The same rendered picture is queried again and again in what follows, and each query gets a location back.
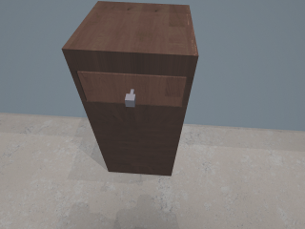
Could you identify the drawer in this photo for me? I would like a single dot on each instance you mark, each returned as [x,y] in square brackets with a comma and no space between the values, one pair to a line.
[148,88]

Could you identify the handle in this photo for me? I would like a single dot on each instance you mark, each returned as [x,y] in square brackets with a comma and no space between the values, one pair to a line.
[130,99]

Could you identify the cabinet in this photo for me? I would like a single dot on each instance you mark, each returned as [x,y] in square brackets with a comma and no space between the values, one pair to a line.
[135,38]

